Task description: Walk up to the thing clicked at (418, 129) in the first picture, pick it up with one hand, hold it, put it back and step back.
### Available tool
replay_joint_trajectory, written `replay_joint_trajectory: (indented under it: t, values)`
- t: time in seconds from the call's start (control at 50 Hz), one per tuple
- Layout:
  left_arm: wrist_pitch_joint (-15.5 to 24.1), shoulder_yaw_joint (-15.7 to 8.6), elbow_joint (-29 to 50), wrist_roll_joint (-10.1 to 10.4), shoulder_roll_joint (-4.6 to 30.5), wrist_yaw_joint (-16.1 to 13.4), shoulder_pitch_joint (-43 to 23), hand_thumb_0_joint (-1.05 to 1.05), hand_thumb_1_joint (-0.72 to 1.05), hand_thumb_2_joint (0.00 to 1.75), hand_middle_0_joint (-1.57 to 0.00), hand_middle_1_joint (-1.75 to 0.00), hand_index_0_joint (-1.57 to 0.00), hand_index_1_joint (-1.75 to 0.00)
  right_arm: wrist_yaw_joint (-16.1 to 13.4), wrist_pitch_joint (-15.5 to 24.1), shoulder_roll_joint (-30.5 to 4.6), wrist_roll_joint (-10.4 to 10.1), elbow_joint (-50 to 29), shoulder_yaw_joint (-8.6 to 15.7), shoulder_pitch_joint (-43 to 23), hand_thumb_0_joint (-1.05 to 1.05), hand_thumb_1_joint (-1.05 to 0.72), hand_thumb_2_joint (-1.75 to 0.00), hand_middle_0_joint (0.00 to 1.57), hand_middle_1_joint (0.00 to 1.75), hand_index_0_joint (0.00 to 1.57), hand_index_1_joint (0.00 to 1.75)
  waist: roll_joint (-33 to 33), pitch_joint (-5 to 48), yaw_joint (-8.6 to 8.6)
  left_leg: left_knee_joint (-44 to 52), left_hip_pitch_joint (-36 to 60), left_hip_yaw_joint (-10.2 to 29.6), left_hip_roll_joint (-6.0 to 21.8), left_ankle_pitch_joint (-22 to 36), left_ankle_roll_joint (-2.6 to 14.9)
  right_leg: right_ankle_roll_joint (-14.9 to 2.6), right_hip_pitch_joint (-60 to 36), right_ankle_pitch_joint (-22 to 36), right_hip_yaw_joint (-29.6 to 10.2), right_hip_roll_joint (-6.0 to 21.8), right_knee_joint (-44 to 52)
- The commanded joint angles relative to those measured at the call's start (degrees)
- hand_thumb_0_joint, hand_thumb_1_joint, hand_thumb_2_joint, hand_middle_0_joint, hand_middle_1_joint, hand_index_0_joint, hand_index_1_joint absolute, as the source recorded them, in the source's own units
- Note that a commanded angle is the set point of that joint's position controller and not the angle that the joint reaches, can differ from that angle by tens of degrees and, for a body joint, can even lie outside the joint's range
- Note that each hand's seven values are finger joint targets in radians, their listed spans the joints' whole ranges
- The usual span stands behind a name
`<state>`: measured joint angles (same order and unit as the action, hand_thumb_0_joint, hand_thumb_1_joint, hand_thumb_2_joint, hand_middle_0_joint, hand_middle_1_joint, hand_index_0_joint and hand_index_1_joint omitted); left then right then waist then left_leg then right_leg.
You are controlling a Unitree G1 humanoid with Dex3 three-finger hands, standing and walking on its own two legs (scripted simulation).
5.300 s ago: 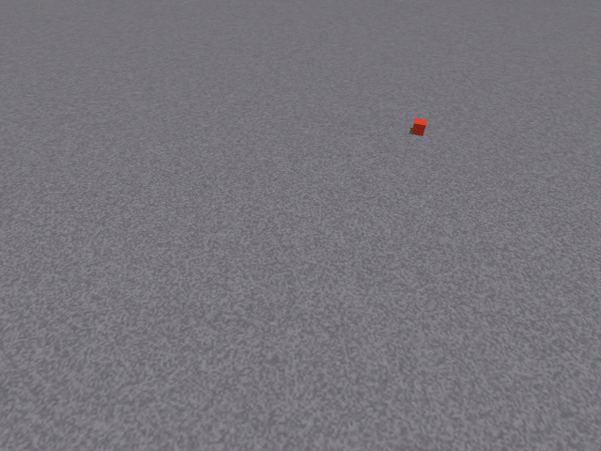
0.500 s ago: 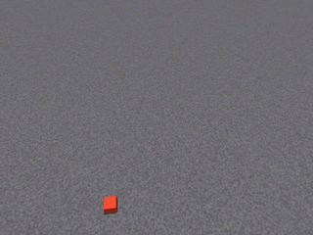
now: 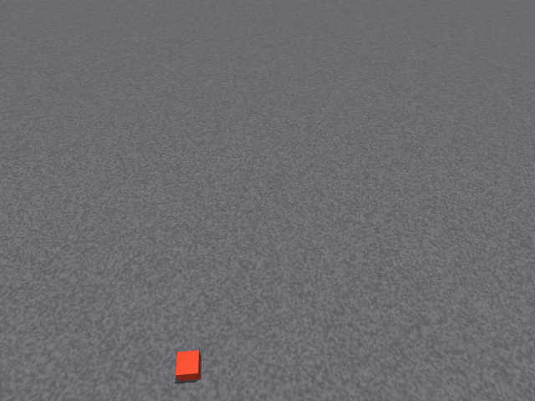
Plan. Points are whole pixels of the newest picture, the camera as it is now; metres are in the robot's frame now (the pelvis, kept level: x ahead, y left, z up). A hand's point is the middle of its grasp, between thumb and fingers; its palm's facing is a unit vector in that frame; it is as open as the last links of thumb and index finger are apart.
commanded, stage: walk up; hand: left
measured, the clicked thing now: (189, 365) +0.39 +0.26 -0.72
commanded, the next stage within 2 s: stand in 1.06 s
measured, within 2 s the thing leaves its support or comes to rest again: neither
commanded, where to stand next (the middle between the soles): +0.08 +0.01 m, yaw +0 degrees
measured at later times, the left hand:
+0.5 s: hand out of the picture +0.09 +0.26 -0.13, palm faces +0.00 -0.94 -0.35, open 7.4 cm
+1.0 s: hand out of the picture +0.10 +0.25 -0.13, palm faces -0.02 -0.94 -0.33, open 7.4 cm
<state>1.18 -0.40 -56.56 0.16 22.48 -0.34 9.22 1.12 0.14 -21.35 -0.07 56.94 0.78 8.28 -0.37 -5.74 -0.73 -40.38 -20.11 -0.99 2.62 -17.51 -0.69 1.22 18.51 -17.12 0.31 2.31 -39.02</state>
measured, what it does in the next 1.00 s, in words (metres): stands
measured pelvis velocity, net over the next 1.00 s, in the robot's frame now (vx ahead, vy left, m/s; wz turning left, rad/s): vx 0.02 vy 0.00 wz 0.00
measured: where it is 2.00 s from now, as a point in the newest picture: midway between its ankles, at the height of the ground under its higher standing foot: outside the picture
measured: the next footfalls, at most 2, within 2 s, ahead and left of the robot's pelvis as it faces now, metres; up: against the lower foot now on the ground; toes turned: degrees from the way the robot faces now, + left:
none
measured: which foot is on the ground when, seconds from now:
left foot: down 0.00-1.00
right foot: down 0.00-1.00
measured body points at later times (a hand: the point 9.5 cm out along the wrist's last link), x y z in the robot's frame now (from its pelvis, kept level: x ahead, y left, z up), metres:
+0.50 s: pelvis +0.01 +0.00 +0.03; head +0.02 -0.01 +0.48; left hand +0.09 +0.31 -0.10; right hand +0.13 -0.30 -0.10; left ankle +0.05 +0.13 -0.72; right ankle +0.04 -0.15 -0.72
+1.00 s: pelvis +0.02 +0.00 +0.03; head +0.03 -0.01 +0.48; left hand +0.10 +0.30 -0.10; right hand +0.09 -0.31 -0.11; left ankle +0.05 +0.13 -0.72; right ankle +0.04 -0.15 -0.72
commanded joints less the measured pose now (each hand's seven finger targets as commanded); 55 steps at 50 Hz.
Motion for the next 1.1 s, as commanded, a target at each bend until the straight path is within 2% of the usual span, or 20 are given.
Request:
replay_joint_trajectory:
  t: [0.0,0.04,0.06,0.12,0.14,0.24,0.3,0.46,0.6,0.62,0.66,0.82,1.0,1.04,1.08]
  values:
    - [1.1,-2.4,0.4,0.3,13.0,-0.4,-1.3,0.0,0.9,0.9,-0.2,-0.3,-0.2,-0.3,-1.0,1.4,-13.1,-0.2,-1.7,2.3,-4.2,0.0,-0.9,-0.9,0.2,0.3,0.2,0.3,7.0,6.1,0.32,15.7,1.8,8.8,5.9,1.1,3.65,-3.73,-3.2,5.6,-4.7,3.5,8.1]
    - [0.9,-1.8,-1.2,0.5,11.8,-0.3,-1.5,0.0,0.9,0.9,-0.2,-0.3,-0.2,-0.3,-0.9,1.4,-13.7,-0.1,-0.8,2.2,-6.4,0.0,-0.9,-0.9,0.2,0.3,0.2,0.3,7.6,6.7,-0.58,17.4,2.7,10.0,7.1,1.4,4.04,-3.05,-4.9,5.2,-2.8,2.3,8.9]
    - [1.1,-1.7,-1.9,0.4,11.7,-0.4,-1.6,0.0,0.9,0.9,-0.2,-0.3,-0.2,-0.3,-0.9,1.4,-13.2,-0.2,-0.3,2.0,-6.8,0.0,-0.9,-0.9,0.2,0.3,0.2,0.3,6.1,7.4,-0.64,17.2,3.1,9.7,7.2,3.0,4.06,-2.99,-6.4,6.1,-3.0,2.7,10.4]
    - [1.3,-1.7,-3.1,0.4,11.9,-0.2,-4.5,0.0,0.9,0.9,-0.2,-0.3,-0.2,-0.3,-0.9,1.5,-12.6,-0.3,1.2,1.7,-7.2,0.0,-0.9,-0.9,0.2,0.3,0.2,0.3,4.0,8.3,0.38,17.3,6.1,7.5,5.7,7.6,3.12,-2.85,-7.3,10.7,-4.1,3.9,12.8]
    - [1.3,-1.6,-3.7,0.5,11.6,-0.2,-4.4,0.0,0.9,0.9,-0.2,-0.3,-0.2,-0.3,-0.9,1.6,-12.8,-0.4,1.6,1.7,-8.1,0.0,-0.9,-0.9,0.2,0.3,0.2,0.3,4.8,8.4,0.1,17.7,7.0,7.2,6.0,8.7,3.14,-2.56,-7.5,11.7,-3.9,4.1,13.6]
    - [1.4,-1.3,-5.9,0.2,11.3,-0.1,-6.5,0.0,0.9,0.9,-0.2,-0.3,-0.2,-0.3,-0.8,1.2,-11.9,-0.5,3.7,1.6,-9.2,0.0,-0.9,-0.9,0.2,0.3,0.2,0.3,1.1,9.1,0.75,18.5,11.3,5.4,5.1,11.6,2.64,-2.28,-8.0,13.5,-4.5,5.2,17.8]
    - [1.3,-1.3,-6.8,0.2,10.8,-0.1,-7.0,0.0,0.9,0.9,-0.2,-0.3,-0.2,-0.3,-0.8,1.0,-11.7,-0.6,4.7,1.7,-10.1,0.0,-0.9,-0.9,0.2,0.3,0.2,0.3,0.3,9.4,0.55,19.5,13.4,4.9,5.2,12.4,2.43,-2.01,-8.3,13.8,-4.5,5.6,19.9]
    - [1.0,-1.7,-7.6,-0.3,10.5,0.2,-8.4,0.0,0.9,0.9,-0.2,-0.3,-0.2,-0.3,-0.6,0.8,-11.1,-0.1,6.2,1.6,-10.1,0.0,-0.9,-0.9,0.2,0.3,0.2,0.3,-1.2,7.7,0.73,22.9,13.5,4.4,4.9,9.4,1.65,-1.65,-8.9,9.3,-4.6,5.6,23.7]
    - [0.7,-2.1,-7.6,-0.4,10.1,0.3,-8.0,0.0,0.9,0.9,-0.2,-0.3,-0.2,-0.3,-0.5,1.0,-11.1,0.1,6.7,1.7,-9.4,0.0,-0.9,-0.9,0.2,0.3,0.2,0.3,0.7,6.5,0.5,25.3,11.1,5.3,5.0,5.8,1.38,-1.57,-9.6,6.0,-4.2,5.1,24.1]
    - [0.7,-2.1,-7.3,-0.5,10.1,0.3,-7.5,0.0,0.9,0.9,-0.2,-0.3,-0.2,-0.3,-0.5,1.0,-11.1,0.1,6.5,1.7,-9.5,0.0,-0.9,-0.9,0.2,0.3,0.2,0.3,0.6,7.3,0.27,24.8,12.1,5.1,5.2,6.9,1.51,-1.64,-9.8,6.8,-4.2,5.2,24.0]
    - [0.6,-2.2,-7.3,-0.4,10.2,0.3,-7.8,0.0,0.9,0.9,-0.2,-0.3,-0.2,-0.3,-0.6,1.0,-11.0,0.2,6.5,1.6,-9.1,0.0,-0.9,-0.9,0.2,0.3,0.2,0.3,1.1,6.6,0.52,25.2,11.5,5.2,4.8,5.6,1.21,-1.57,-9.2,6.8,-4.3,5.1,23.8]
    - [0.5,-2.5,-6.8,-0.5,9.9,0.3,-8.0,0.0,0.9,0.9,-0.2,-0.3,-0.2,-0.3,-0.8,1.2,-11.2,0.3,6.4,1.8,-7.4,0.0,-0.9,-0.9,0.2,0.3,0.2,0.3,1.0,7.3,0.84,25.2,10.7,5.3,5.0,7.2,1.37,-1.57,-11.0,9.7,-3.9,5.2,23.1]
    - [0.4,-2.5,-6.7,-0.6,9.4,0.2,-7.6,0.0,0.9,0.9,-0.2,-0.3,-0.2,-0.3,-0.8,1.1,-11.0,0.3,6.3,2.0,-6.5,0.0,-0.9,-0.9,0.2,0.3,0.2,0.3,0.2,7.8,1.04,24.5,12.2,5.1,5.0,9.4,1.49,-1.57,-10.7,10.2,-3.8,5.2,23.1]
    - [0.5,-2.3,-6.3,-0.8,10.0,0.1,-7.3,0.0,0.9,0.9,-0.2,-0.3,-0.2,-0.3,-1.0,1.1,-10.2,0.8,5.9,1.9,-6.1,0.0,-0.9,-0.9,0.2,0.3,0.2,0.3,-1.7,7.4,1.46,25.1,12.9,5.1,5.5,10.9,0.91,-1.55,-9.8,8.3,-3.8,5.5,23.4]
    - [0.5,-2.2,-6.0,-0.7,9.6,0.1,-7.7,0.0,0.9,0.9,-0.2,-0.3,-0.2,-0.3,-1.0,1.1,-10.8,1.0,6.1,2.1,-5.7,0.0,-0.9,-0.9,0.2,0.3,0.2,0.3,-0.2,7.0,1.49,24.9,12.9,4.7,5.3,10.8,0.7,-1.46,-9.5,7.5,-4.1,5.5,23.7]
